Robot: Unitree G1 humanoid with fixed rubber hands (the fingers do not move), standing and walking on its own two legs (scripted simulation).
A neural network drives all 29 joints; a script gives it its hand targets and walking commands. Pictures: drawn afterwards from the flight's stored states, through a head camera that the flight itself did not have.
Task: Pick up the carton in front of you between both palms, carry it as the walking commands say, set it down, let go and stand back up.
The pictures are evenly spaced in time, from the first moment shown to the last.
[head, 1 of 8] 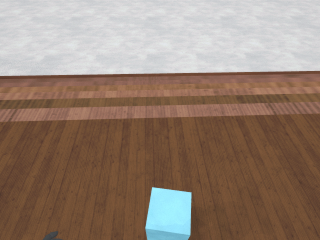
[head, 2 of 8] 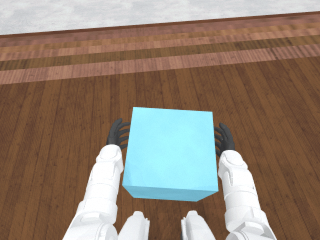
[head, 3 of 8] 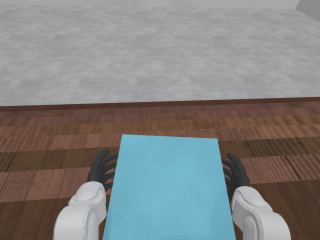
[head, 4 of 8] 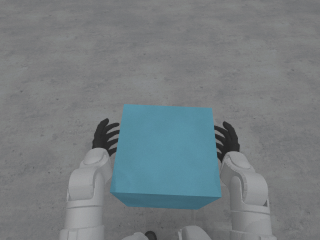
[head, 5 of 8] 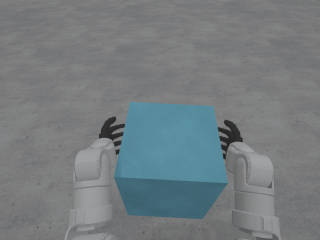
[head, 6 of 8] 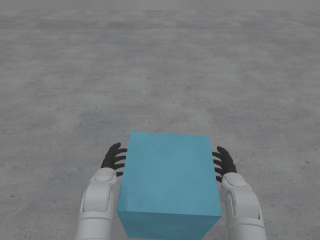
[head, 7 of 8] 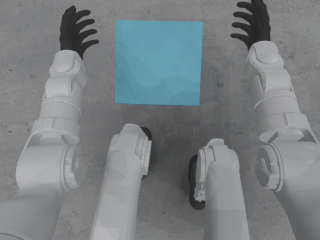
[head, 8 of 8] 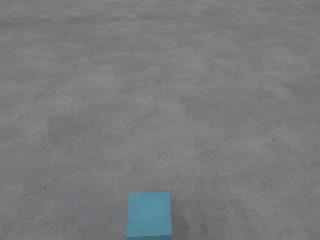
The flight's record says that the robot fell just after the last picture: no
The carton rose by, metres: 0.68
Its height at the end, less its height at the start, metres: -1.13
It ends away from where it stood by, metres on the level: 5.40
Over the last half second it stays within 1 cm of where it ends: yes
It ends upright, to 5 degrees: yes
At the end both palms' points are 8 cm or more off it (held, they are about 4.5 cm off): yes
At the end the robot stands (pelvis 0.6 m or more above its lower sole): yes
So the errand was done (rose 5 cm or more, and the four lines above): yes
